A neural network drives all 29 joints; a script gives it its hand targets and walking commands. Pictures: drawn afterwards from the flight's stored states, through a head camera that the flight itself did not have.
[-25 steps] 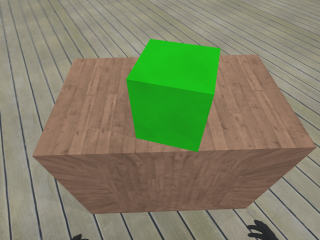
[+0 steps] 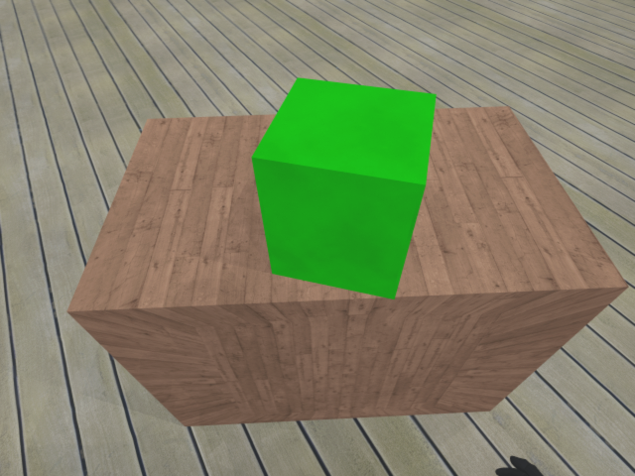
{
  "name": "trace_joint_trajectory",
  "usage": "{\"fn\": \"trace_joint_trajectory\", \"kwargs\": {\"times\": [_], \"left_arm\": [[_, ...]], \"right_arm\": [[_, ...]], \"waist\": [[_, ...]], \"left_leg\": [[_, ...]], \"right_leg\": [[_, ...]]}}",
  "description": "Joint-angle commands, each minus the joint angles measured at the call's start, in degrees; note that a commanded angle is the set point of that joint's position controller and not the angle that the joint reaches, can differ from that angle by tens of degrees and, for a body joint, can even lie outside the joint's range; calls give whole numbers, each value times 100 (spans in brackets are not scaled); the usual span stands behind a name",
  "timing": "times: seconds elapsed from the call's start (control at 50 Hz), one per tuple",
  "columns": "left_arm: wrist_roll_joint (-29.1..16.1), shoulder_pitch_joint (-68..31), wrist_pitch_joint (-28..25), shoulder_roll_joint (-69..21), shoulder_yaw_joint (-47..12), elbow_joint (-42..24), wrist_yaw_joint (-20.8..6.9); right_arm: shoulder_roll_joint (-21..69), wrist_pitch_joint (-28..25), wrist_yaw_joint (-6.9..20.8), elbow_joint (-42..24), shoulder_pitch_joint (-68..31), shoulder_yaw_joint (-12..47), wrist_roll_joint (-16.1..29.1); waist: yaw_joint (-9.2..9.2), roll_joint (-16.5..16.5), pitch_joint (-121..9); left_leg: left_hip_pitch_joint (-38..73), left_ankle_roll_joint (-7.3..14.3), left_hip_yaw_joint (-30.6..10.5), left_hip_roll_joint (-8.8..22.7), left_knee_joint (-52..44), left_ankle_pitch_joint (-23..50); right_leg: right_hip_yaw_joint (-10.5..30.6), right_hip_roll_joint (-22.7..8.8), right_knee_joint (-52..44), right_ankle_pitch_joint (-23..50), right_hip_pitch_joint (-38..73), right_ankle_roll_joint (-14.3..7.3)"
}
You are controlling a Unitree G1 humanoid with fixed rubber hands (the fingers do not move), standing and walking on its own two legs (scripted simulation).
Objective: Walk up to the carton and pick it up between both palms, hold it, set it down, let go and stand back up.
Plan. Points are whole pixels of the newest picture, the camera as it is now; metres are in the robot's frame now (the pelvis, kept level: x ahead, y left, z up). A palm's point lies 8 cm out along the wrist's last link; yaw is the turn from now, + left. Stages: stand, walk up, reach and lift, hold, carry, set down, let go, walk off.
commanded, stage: walk up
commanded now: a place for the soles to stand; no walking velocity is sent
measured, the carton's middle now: (347, 191) +0.51 -0.03 +0.05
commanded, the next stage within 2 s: stand in 1.50 s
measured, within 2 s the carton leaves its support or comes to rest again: neither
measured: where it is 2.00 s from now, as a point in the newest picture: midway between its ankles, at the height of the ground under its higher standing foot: outside the picture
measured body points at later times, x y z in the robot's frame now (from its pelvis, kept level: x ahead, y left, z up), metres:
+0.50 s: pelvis +0.05 -0.01 -0.02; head +0.06 -0.01 +0.43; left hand +0.13 +0.26 -0.13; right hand +0.15 -0.27 -0.13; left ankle +0.04 +0.13 -0.73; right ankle -0.02 -0.15 -0.73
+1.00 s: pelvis +0.04 -0.04 -0.01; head +0.05 -0.05 +0.44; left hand +0.15 +0.21 -0.11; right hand +0.11 -0.30 -0.14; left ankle +0.05 +0.10 -0.74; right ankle +0.07 -0.14 -0.73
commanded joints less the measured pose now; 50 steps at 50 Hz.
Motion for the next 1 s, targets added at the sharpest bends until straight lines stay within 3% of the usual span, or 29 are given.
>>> {"fn": "trace_joint_trajectory", "kwargs": {"times": [0.0, 0.1, 0.18, 0.24, 0.34, 0.38, 0.42, 0.46, 0.5, 0.52, 0.54, 0.56, 0.58, 0.6, 0.64, 0.68, 0.7, 0.72, 0.74, 0.76, 0.78, 0.84, 0.9, 0.94, 0.96, 0.98], "left_arm": [[128, 438, -120, 741, 362, -427, 37], [77, 343, -174, 843, 392, -541, 52], [88, 395, -213, 775, 352, -545, 49], [115, 515, -199, 714, 325, -561, 84], [78, 590, -161, 749, 366, -647, 109], [47, 600, -153, 888, 430, -670, 109], [11, 438, -128, 1032, 444, -727, 106], [14, 273, -97, 1028, 429, -773, 107], [16, 90, -92, 869, 362, -858, 102], [34, -26, -100, 719, 308, -940, 98], [100, -164, -92, 594, 261, -1024, 109], [141, -352, -54, 469, 252, -1101, 125], [160, -515, -10, 335, 251, -1158, 156], [123, -557, 3, 293, 272, -1195, 162], [18, -274, -93, 255, 288, -1143, 118], [32, 439, -200, 315, 322, -829, 83], [91, 575, -226, 584, 401, -700, 86], [151, 402, -227, 968, 486, -745, 106], [72, 142, -175, 1211, 507, -853, 139], [31, -46, -138, 1130, 496, -872, 172], [36, -254, -117, 971, 420, -903, 197], [93, -388, -88, 846, 326, -846, 240], [65, -623, -57, 796, 269, -817, 188], [-12, -745, -42, 761, 241, -815, 138], [-60, -683, -41, 678, 214, -815, 115], [-122, -527, -12, 557, 194, -762, 96]], "right_arm": [[-784, -127, -38, -535, 136, -375, -135], [-700, -221, -43, -786, 145, -370, -105], [-810, -294, -71, -804, 338, -389, -119], [-884, -272, -84, -797, 468, -403, -96], [-821, -158, -93, -923, 333, -389, -74], [-695, -133, -88, -1023, 187, -364, -86], [-509, -135, -95, -1132, 86, -342, -133], [-506, -170, -101, -1166, 130, -358, -138], [-674, -224, -99, -1127, 335, -436, -138], [-896, -239, -102, -1061, 617, -517, -131], [-1161, -231, -118, -1011, 891, -615, -102], [-1215, -210, -151, -967, 995, -643, -90], [-1177, -168, -184, -929, 1003, -624, -141], [-1135, -114, -228, -916, 857, -596, -180], [-1083, -65, -282, -920, 291, -525, -236], [-1026, -36, -222, -1019, -422, -439, -122], [-792, -54, -165, -1071, -422, -323, -54], [-373, -77, -133, -1133, -92, -180, 29], [-310, 17, -191, -1050, 157, -191, 32], [-425, 130, -234, -969, 121, -257, -31], [-445, 150, -232, -918, 87, -270, -18], [-421, 34, -244, -715, 405, -297, -83], [-426, -72, -212, -607, 635, -334, -80], [-554, -141, -190, -608, 664, -380, -110], [-681, -156, -183, -646, 574, -405, -137], [-828, -159, -164, -664, 345, -426, -91]], "waist": [[50, 75, 252], [24, -83, 469], [0, 102, -68], [16, 226, -427], [59, 113, -278], [98, -179, -157], [120, -422, -15], [80, -395, 42], [-60, -110, -138], [-210, 234, -347], [-391, 652, -519], [-492, 1014, -388], [-552, 1009, -103], [-499, 867, 195], [-146, 795, 369], [347, 778, -107], [385, 434, -401], [242, -426, -696], [156, -715, -704], [188, -575, -373], [154, -560, 11], [89, -858, 142], [-61, -778, -328], [-139, -512, -418], [-98, -301, -354], [74, -27, -191]], "left_leg": [[-87, 393, -481, 172, -613, -2045], [-118, 342, -463, 89, -303, -1003], [374, 449, -598, 259, -151, 574], [652, 624, -631, 413, 18, 1586], [466, 596, -354, 292, 406, 1636], [239, 427, -74, 75, 774, 1405], [-50, 269, 62, -63, 1011, 1034], [125, 283, 7, -37, 813, 1042], [762, 480, -321, 163, 559, 1742], [1209, 785, -855, 518, 337, 2084], [1333, 1319, -1551, 1167, -101, 2355], [1519, 1769, -2110, 1708, -497, 2944], [1380, 2006, -2324, 2015, -632, 3048], [1111, 1997, -2170, 2003, -642, 2955], [839, 1451, -1404, 1505, -331, 3016], [21, 754, -484, 827, 334, 2523], [-370, 371, -213, 538, 744, 1732], [-617, 31, 70, 171, 1173, 210], [-212, -120, 67, -101, 1381, -2019], [-13, -106, -319, 28, 1875, -2480], [-422, -100, -447, 17, 1956, -2426], [-496, -145, -451, 134, 1414, -1923], [300, -102, -182, -34, 269, -907], [919, 67, -345, -27, -364, 131], [934, 206, -718, 194, -429, 142], [394, 328, -1101, 411, -675, -636]], "right_leg": [[295, -72, -645, -1802, -716, -534], [655, -236, -775, -1022, -891, -600], [380, -107, -156, 627, -457, -503], [237, -35, 236, 1102, -237, -414], [305, -49, 295, 1336, -204, -471], [547, -207, 76, 1556, -126, -613], [931, -570, -72, 1914, -60, -870], [882, -607, 87, 2064, -251, -916], [395, -226, 686, 2091, -639, -618], [96, 89, 1377, 1951, -945, -396], [-109, 300, 2250, 1315, -1055, -229], [-96, 436, 2600, -994, -1513, -148], [119, 287, 2789, -2238, -1919, -136], [262, 132, 2617, -2402, -2007, -156], [308, -25, 1239, -1621, -1529, -203], [-177, 263, -363, 832, 270, -270], [103, 143, -469, 1758, 894, -332], [1180, -703, -634, 2142, 970, -644], [2224, -1530, -1191, 1429, 173, -1163], [2301, -1672, -1270, 772, -364, -1506], [2090, -1534, -1251, 907, -314, -1528], [1470, -1214, -957, 2023, -129, -1341], [1046, -940, -532, 2169, -61, -1173], [886, -770, -464, 1138, -581, -858], [809, -678, -495, 388, -827, -672], [612, -371, -587, -603, -731, -504]]}}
